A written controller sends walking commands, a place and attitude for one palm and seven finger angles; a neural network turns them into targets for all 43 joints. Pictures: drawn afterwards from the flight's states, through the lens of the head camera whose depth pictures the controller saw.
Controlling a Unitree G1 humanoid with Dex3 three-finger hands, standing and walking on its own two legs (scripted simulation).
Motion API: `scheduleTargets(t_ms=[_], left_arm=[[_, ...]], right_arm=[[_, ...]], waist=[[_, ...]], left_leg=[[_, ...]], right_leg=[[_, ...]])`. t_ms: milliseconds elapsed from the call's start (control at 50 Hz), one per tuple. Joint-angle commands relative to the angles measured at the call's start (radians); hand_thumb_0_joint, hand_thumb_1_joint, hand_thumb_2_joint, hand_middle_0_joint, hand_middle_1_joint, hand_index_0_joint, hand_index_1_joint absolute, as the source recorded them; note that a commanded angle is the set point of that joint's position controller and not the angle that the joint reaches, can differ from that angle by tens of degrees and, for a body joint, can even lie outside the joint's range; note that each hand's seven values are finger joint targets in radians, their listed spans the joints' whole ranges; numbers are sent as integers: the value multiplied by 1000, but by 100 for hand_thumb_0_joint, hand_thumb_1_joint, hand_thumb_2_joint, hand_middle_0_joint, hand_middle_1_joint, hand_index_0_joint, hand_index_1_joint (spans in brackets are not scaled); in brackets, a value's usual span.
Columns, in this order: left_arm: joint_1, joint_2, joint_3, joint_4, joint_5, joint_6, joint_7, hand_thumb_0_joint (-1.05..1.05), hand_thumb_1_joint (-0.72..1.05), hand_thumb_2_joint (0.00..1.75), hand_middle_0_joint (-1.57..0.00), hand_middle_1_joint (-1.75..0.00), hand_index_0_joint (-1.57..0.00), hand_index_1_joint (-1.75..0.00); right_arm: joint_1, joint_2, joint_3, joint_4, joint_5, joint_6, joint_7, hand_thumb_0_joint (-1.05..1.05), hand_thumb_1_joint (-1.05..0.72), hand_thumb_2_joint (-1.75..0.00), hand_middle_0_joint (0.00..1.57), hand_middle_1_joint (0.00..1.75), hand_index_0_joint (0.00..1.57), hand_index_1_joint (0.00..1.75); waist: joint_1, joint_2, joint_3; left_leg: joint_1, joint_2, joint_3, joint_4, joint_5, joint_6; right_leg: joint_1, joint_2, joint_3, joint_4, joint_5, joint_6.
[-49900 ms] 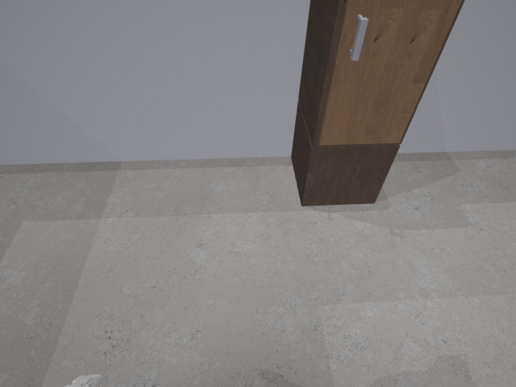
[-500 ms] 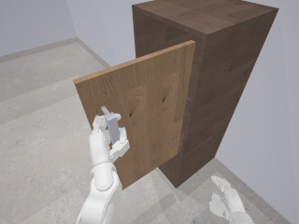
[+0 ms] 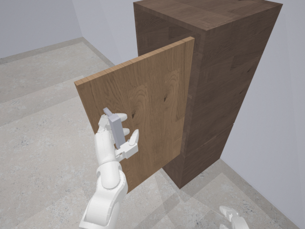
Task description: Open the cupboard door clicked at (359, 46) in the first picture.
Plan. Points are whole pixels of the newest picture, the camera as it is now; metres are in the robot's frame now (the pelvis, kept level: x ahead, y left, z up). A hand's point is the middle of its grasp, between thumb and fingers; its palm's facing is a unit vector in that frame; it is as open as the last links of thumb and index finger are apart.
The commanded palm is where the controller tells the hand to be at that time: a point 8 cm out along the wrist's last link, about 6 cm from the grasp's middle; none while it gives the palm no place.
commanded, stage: open thumb and fingers to let go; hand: left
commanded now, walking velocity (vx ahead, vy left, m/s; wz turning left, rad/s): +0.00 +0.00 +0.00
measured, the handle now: (114, 129) +0.34 +0.13 +0.11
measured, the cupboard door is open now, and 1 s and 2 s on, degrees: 93 94 95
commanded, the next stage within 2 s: slide the hand sideways off the handle in 0.54 s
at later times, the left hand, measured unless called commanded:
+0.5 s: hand (128, 141) +0.30 +0.08 +0.11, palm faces +0.31 -0.95 +0.00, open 14.4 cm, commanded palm +0.27 +0.13 +0.11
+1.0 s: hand (122, 151) +0.27 +0.09 +0.11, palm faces -0.15 -0.99 +0.01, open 15.9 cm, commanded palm +0.24 +0.14 +0.11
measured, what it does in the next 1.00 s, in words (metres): stands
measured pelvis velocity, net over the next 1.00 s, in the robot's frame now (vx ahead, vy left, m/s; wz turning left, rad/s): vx -0.03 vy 0.04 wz -0.03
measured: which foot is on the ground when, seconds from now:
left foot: down 0.00-1.00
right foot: down 0.00-1.00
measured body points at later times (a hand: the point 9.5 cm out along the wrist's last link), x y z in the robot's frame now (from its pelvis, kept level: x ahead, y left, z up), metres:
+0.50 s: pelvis -0.02 +0.01 +0.00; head -0.04 +0.00 +0.45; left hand +0.28 +0.13 +0.12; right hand +0.17 -0.20 -0.09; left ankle +0.01 +0.12 -0.72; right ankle -0.02 -0.06 -0.72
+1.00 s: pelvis -0.03 +0.04 +0.00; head -0.05 +0.03 +0.45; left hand +0.27 +0.15 +0.11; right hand +0.14 -0.18 -0.08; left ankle +0.01 +0.12 -0.72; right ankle -0.02 -0.06 -0.72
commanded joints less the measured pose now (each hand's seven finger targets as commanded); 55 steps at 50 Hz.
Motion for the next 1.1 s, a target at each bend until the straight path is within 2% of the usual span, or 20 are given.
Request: scheduleTargets(t_ms=[0, 100, 120, 200, 500, 620, 640, 660, 680, 700, 740, 760, 800, 820, 880, 960, 980, 1020, 1060, 1080], left_arm=[[-292, -30, -16, -188, 9, -106, -5, 0, -15, 45, -32, -124, -32, -124], [-347, -19, 5, -136, -4, -135, 1, 0, -50, 30, -30, -120, -30, -120], [-371, -3, 21, -121, -7, -140, 3, 0, -50, 30, -30, -120, -30, -120], [-421, 8, 32, -88, -4, -156, 7, 0, -50, 30, -27, -105, -27, -105], [-501, -42, -2, -19, 10, -138, 47, 0, -50, 30, -15, -30, -15, -30], [-542, -86, -41, -5, 22, -118, 64, 0, -50, 30, -15, -30, -15, -30], [-507, -17, -221, 7, 96, -167, -143, 0, -50, 30, -15, -30, -15, -30], [-543, 54, -143, -31, 55, -213, -249, 0, -50, 30, -15, -30, -15, -30], [-534, 85, -138, -50, 32, -241, -332, 0, -50, 30, -15, -30, -15, -30], [-565, 115, -120, -65, -2, -261, -405, 0, -50, 30, -15, -30, -15, -30], [-554, 84, -138, -22, -82, -264, -529, 0, -50, 30, -15, -30, -15, -30], [-557, 61, -128, -17, -129, -255, -554, 0, -50, 30, -15, -30, -15, -30], [-487, 69, -50, 39, -201, -225, -550, 0, -50, 30, -15, -30, -15, -30], [-478, 62, -41, 15, -210, -219, -537, 0, -50, 30, -15, -30, -15, -30], [-402, 97, 3, -32, -183, -219, -478, 0, -50, 30, -15, -30, -15, -30], [-306, 114, 9, -112, -139, -220, -446, 0, -50, 30, -15, -30, -15, -30], [-261, 150, 41, -122, -135, -219, -443, 0, -50, 30, -15, -30, -15, -30], [-214, 142, 25, -186, -125, -218, -445, 0, -50, 30, -15, -30, -15, -30], [-179, 187, 72, -213, -124, -207, -441, 0, -50, 30, -15, -30, -15, -30], [-126, 224, 110, -215, -121, -200, -437, 0, -50, 30, -15, -30, -15, -30]], right_arm=[[-183, -71, -29, -174, -2, -78, -12, 0, -90, -90, 20, 30, 20, 30], [-185, -75, -31, -163, -3, -97, -14, 0, -90, -90, 20, 30, 20, 30], [-181, -75, -31, -157, -4, -99, -16, 0, -90, -90, 20, 30, 20, 30], [-188, -75, -32, -148, -2, -100, -18, 0, -90, -90, 20, 30, 20, 30], [-192, -71, -27, -145, 0, -81, -11, 0, -90, -90, 20, 30, 20, 30], [-197, -72, -26, -142, 1, -72, -4, 0, -90, -90, 20, 30, 20, 30], [-121, -101, -24, -120, 0, -61, 4, 0, -90, -90, 20, 30, 20, 30], [-107, -98, -31, -150, 13, -62, -7, 0, -90, -90, 20, 30, 20, 30], [-107, -102, -28, -164, 20, -64, -16, 0, -90, -90, 20, 30, 20, 30], [-112, -100, -21, -174, 28, -73, -25, 0, -90, -90, 20, 30, 20, 30], [-122, -101, -7, -191, 47, -94, -37, 0, -90, -90, 20, 30, 20, 30], [-131, -100, -4, -203, 56, -111, -39, 0, -90, -90, 20, 30, 20, 30], [-141, -107, 1, -204, 66, -137, -38, 0, -90, -90, 20, 30, 20, 30], [-145, -111, 1, -211, 66, -147, -35, 0, -90, -90, 20, 30, 20, 30], [-138, -114, -5, -219, 61, -167, -14, 0, -90, -90, 20, 30, 20, 30], [-126, -114, -12, -242, 54, -169, 7, 0, -90, -90, 20, 30, 20, 30], [-127, -116, -15, -244, 52, -167, 10, 0, -90, -90, 20, 30, 20, 30], [-131, -112, -13, -261, 52, -164, 13, 0, -90, -90, 20, 30, 20, 30], [-127, -112, -12, -265, 50, -160, 13, 0, -90, -90, 20, 30, 20, 30], [-130, -113, -13, -267, 49, -155, 12, 0, -90, -90, 20, 30, 20, 30]], waist=[[2, -123, -156], [0, -125, -135], [-2, -151, -130], [-2, -121, -121], [-9, -112, -136], [-14, -105, -153], [-90, -149, -106], [-62, -120, -172], [-51, -59, -202], [-53, -46, -215], [-64, -30, -177], [-60, -37, -164], [-32, -71, -109], [-25, -82, -118], [5, -66, -129], [8, -93, -130], [23, -86, -132], [22, -67, -133], [27, -58, -128], [42, -54, -119]], left_leg=[[67, -9, -14, -40, 168, 27], [64, -12, -7, -46, 122, 29], [61, -12, -10, -51, 111, 30], [68, -11, -6, -59, 95, 30], [92, -2, -17, -73, 99, 29], [88, 5, -35, -76, 95, 22], [117, 8, -39, -90, 132, 32], [130, 5, -37, -85, 159, 37], [156, 4, -31, -83, 169, 38], [169, 1, -33, -80, 165, 39], [176, 4, -49, -96, 120, 36], [170, 6, -59, -108, 84, 33], [126, 12, -79, -136, 6, 23], [121, 12, -81, -144, -7, 23], [108, 16, -84, -160, -21, 15], [102, 25, -60, -152, 29, 17], [97, 26, -54, -150, 43, 17], [105, 26, -41, -146, 76, 18], [101, 26, -30, -142, 91, 19], [88, 25, -24, -143, 97, 19]], right_leg=[[34, -91, 131, -169, 314, 70], [11, -97, 152, -214, 199, 73], [11, -97, 154, -223, 174, 75], [-1, -98, 164, -245, 111, 69], [-44, -63, 97, -195, 90, 50], [-66, -48, 63, -143, 95, 40], [-107, -46, 84, -116, 169, 44], [-75, -45, 81, -106, 215, 39], [-57, -47, 88, -103, 236, 35], [-54, -46, 88, -106, 239, 34], [-79, -38, 72, -116, 184, 31], [-86, -32, 61, -122, 149, 33], [-94, -23, 43, -129, 84, 34], [-90, -23, 41, -129, 74, 37], [-77, -21, 36, -108, 60, 34], [-55, -22, 42, -109, 86, 35], [-40, -20, 47, -113, 92, 32], [-30, -22, 50, -111, 115, 32], [-20, -20, 56, -118, 131, 32], [-3, -20, 60, -122, 133, 30]])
